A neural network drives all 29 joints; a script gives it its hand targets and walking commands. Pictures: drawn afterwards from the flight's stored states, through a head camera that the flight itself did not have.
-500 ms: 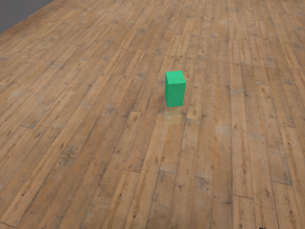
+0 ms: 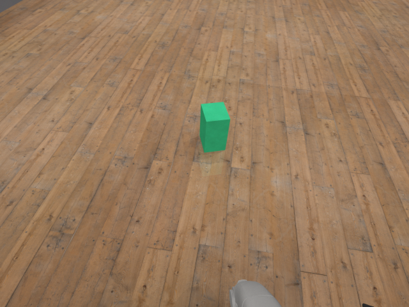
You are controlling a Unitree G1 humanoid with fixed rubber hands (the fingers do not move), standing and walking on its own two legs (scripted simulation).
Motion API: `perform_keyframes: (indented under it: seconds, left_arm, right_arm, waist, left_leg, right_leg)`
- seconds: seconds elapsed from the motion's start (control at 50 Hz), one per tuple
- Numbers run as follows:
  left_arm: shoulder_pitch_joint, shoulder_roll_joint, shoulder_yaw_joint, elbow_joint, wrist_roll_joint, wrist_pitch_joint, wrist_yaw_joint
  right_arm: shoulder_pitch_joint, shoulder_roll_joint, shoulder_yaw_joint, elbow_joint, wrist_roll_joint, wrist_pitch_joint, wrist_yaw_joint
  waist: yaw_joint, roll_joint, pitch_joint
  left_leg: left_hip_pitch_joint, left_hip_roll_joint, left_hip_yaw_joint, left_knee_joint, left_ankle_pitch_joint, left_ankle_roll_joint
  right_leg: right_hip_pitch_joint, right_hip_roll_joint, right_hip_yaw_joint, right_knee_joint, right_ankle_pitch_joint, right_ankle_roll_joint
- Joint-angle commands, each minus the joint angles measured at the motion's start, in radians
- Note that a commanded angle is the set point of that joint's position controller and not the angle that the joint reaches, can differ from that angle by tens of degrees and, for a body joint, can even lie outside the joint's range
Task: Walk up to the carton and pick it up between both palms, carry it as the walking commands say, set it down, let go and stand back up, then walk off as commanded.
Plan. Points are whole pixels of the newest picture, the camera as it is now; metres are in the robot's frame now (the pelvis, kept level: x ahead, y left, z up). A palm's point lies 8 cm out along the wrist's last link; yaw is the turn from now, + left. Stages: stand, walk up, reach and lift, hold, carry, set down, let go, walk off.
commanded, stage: walk up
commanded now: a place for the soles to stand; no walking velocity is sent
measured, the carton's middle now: (213, 127) +1.18 -0.11 -0.63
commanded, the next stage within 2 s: none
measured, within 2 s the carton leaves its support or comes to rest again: neither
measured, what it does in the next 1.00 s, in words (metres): walks ahead: right foot, then left foot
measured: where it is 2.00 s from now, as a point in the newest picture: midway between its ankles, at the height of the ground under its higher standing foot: (209, 211)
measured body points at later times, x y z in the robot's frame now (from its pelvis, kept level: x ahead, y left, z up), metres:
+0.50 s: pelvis +0.18 +0.00 -0.04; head +0.17 +0.01 +0.41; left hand +0.32 +0.32 -0.11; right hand +0.27 -0.32 -0.10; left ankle +0.21 +0.11 -0.73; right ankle +0.19 -0.15 -0.70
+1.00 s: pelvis +0.36 -0.04 -0.04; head +0.37 -0.03 +0.41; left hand +0.46 +0.30 -0.11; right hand +0.49 -0.35 -0.10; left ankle +0.43 +0.08 -0.73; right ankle +0.38 -0.17 -0.73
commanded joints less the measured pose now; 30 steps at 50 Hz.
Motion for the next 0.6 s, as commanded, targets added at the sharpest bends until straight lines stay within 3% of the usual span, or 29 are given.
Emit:
perform_keyframes:
  seconds: [0.0,0.04,0.08,0.1,0.12,0.14,0.16,0.18,0.2,0.22,0.26,0.3,0.34,0.36,0.38,0.4,0.42,0.44,0.46,0.48,0.5,0.54,0.58]
  left_arm:
    - [-0.136,0.127,0.02,-0.208,-0.004,-0.031,-0.004]
    - [-0.134,0.133,0.02,-0.223,-0.006,-0.03,-0.003]
    - [-0.107,0.144,0.025,-0.227,-0.004,-0.031,0.003]
    - [-0.051,0.157,0.032,-0.214,-0.001,-0.033,0.01]
    - [0.047,0.196,0.05,-0.186,0.002,-0.038,0.023]
    - [0.174,0.274,0.076,-0.161,0.008,-0.041,0.045]
    - [0.249,0.376,0.094,-0.187,-0.007,-0.043,0.069]
    - [0.193,0.362,0.098,-0.217,-0.018,-0.034,0.082]
    - [0.129,0.34,0.092,-0.244,-0.02,-0.037,0.09]
    - [0.089,0.323,0.081,-0.248,-0.015,-0.041,0.095]
    - [0.012,0.294,0.061,-0.262,-0.009,-0.054,0.096]
    - [-0.054,0.299,0.059,-0.281,-0.005,-0.06,0.09]
    - [-0.112,0.314,0.062,-0.294,-0.003,-0.058,0.081]
    - [-0.158,0.306,0.058,-0.307,-0.01,-0.049,0.072]
    - [-0.188,0.267,0.045,-0.31,-0.019,-0.037,0.064]
    - [-0.196,0.187,0.021,-0.332,-0.024,-0.03,0.064]
    - [-0.233,0.169,0.019,-0.389,-0.046,-0.028,0.059]
    - [-0.285,0.252,0.033,-0.423,-0.049,-0.031,0.055]
    - [-0.249,0.259,0.041,-0.38,-0.047,-0.032,0.047]
    - [-0.202,0.247,0.044,-0.351,-0.041,-0.033,0.042]
    - [-0.154,0.242,0.041,-0.329,-0.037,-0.039,0.039]
    - [-0.128,0.226,0.029,-0.297,-0.041,-0.051,0.028]
    - [-0.155,0.199,0.021,-0.303,-0.036,-0.051,0.02]
  right_arm:
    - [0.061,-0.292,-0.076,-0.13,0.012,-0.014,0.001]
    - [0.059,-0.3,-0.073,-0.155,0.017,-0.003,0.007]
    - [0.058,-0.296,-0.064,-0.176,0.025,0.012,0.01]
    - [0.048,-0.292,-0.058,-0.187,0.029,0.02,0.011]
    - [0.05,-0.272,-0.045,-0.199,0.035,0.025,0.017]
    - [0.042,-0.225,-0.028,-0.227,0.045,0.025,0.022]
    - [0.074,-0.187,-0.018,-0.273,0.066,0.024,0.033]
    - [0.002,-0.307,-0.05,-0.298,0.063,0.035,0.026]
    - [-0.034,-0.309,-0.053,-0.301,0.065,0.038,0.031]
    - [-0.017,-0.287,-0.052,-0.292,0.06,0.04,0.03]
    - [0.011,-0.278,-0.052,-0.266,0.046,0.051,0.03]
    - [0.033,-0.276,-0.051,-0.259,0.042,0.06,0.042]
    - [0.084,-0.282,-0.057,-0.236,0.041,0.057,0.05]
    - [0.157,-0.278,-0.063,-0.209,0.045,0.051,0.054]
    - [0.264,-0.287,-0.08,-0.165,0.047,0.046,0.052]
    - [0.335,-0.36,-0.101,-0.15,0.038,0.042,0.042]
    - [0.259,-0.457,-0.114,-0.219,0.018,0.03,0.029]
    - [0.125,-0.444,-0.099,-0.261,0.017,0.021,0.011]
    - [0.101,-0.396,-0.092,-0.246,0.015,0.01,-0.005]
    - [0.099,-0.382,-0.085,-0.245,0.01,0.002,-0.021]
    - [0.083,-0.383,-0.08,-0.245,0.008,-0.002,-0.027]
    - [0.068,-0.359,-0.076,-0.24,0.02,-0.008,-0.019]
    - [0.057,-0.337,-0.069,-0.24,0.021,-0.001,-0.011]
  waist:
    - [-0.059,0.262,0.124]
    - [-0.047,0.279,0.102]
    - [-0.02,0.257,0.082]
    - [0.021,0.214,0.054]
    - [0.078,0.127,-0.015]
    - [0.151,-0.04,-0.129]
    - [0.172,-0.22,-0.289]
    - [0.178,-0.04,-0.22]
    - [0.155,0.024,-0.179]
    - [0.134,0.016,-0.136]
    - [0.078,-0.011,-0.05]
    - [0.044,-0.054,-0.012]
    - [0.012,-0.102,-0.032]
    - [-0.035,-0.073,-0.054]
    - [-0.102,0.026,-0.072]
    - [-0.161,0.357,-0.049]
    - [-0.167,0.462,0.041]
    - [-0.127,0.264,0.141]
    - [-0.096,0.12,0.158]
    - [-0.076,0.121,0.156]
    - [-0.057,0.16,0.132]
    - [-0.057,0.229,0.102]
    - [-0.066,0.287,0.085]
  left_leg:
    - [-0.044,0.308,-0.183,-0.311,0.233,0.184]
    - [-0.076,0.296,-0.135,-0.288,0.239,0.161]
    - [-0.148,0.277,-0.099,-0.209,0.203,0.139]
    - [-0.197,0.257,-0.068,-0.108,0.204,0.12]
    - [-0.268,0.216,-0.027,0.101,0.288,0.098]
    - [-0.423,0.135,0.025,0.443,0.254,0.051]
    - [-0.534,-0.028,-0.005,0.817,-0.233,0.004]
    - [-0.572,0.025,-0.18,0.88,-0.228,0.021]
    - [-0.603,0.057,-0.201,0.895,-0.172,0.019]
    - [-0.614,0.077,-0.2,0.868,-0.168,0.017]
    - [-0.52,0.115,-0.229,0.723,-0.199,-0.007]
    - [-0.423,0.125,-0.204,0.554,-0.2,-0.02]
    - [-0.274,0.101,-0.17,0.397,-0.222,0.01]
    - [-0.066,0.064,-0.127,0.278,-0.098,0.034]
    - [0.169,-0.006,-0.1,0.223,-0.035,0.041]
    - [0.16,0.117,-0.35,-0.023,-0.335,0.061]
    - [0.008,0.392,-0.973,-0.415,-0.862,0.189]
    - [-0.053,0.476,-1.062,-0.477,-0.739,0.278]
    - [-0.042,0.443,-0.927,-0.379,-0.55,0.255]
    - [-0.051,0.413,-0.795,-0.295,-0.426,0.24]
    - [-0.037,0.383,-0.688,-0.237,-0.27,0.231]
    - [-0.058,0.339,-0.489,-0.173,0.078,0.219]
    - [-0.081,0.299,-0.346,-0.14,0.264,0.21]
  right_leg:
    - [-0.099,-0.044,-0.038,-0.204,0.063,-0.001]
    - [0.008,-0.031,-0.082,-0.272,0.112,-0.014]
    - [0.15,0.007,-0.11,-0.318,0.133,-0.029]
    - [0.265,0.031,-0.115,-0.363,0.155,-0.039]
    - [0.44,0.062,-0.101,-0.382,0.114,-0.066]
    - [0.632,-0.05,0.109,-0.413,-0.059,-0.139]
    - [0.727,-0.362,0.66,-0.604,-0.186,-0.315]
    - [0.614,-0.416,0.759,-0.666,-0.26,-0.4]
    - [0.571,-0.392,0.608,-0.645,-0.239,-0.384]
    - [0.503,-0.378,0.522,-0.624,-0.246,-0.366]
    - [0.271,-0.352,0.422,-0.644,-0.313,-0.326]
    - [0.109,-0.351,0.345,-0.662,-0.333,-0.294]
    - [-0.018,-0.325,0.262,-0.585,-0.412,-0.247]
    - [-0.174,-0.28,0.167,-0.504,-0.48,-0.194]
    - [-0.383,-0.195,0.069,-0.331,-0.573,-0.125]
    - [-0.506,-0.043,-0.094,0.039,-0.566,-0.063]
    - [-0.591,0.077,-0.031,0.28,-0.358,-0.024]
    - [-0.564,0.016,0.108,0.319,-0.231,-0.022]
    - [-0.541,0.006,0.117,0.322,-0.147,-0.014]
    - [-0.493,-0.025,0.101,0.293,-0.108,-0.007]
    - [-0.442,-0.035,0.086,0.241,-0.098,-0.005]
    - [-0.332,-0.046,0.041,0.112,-0.083,-0.005]
    - [-0.213,-0.051,-0.057,-0.041,-0.082,-0.005]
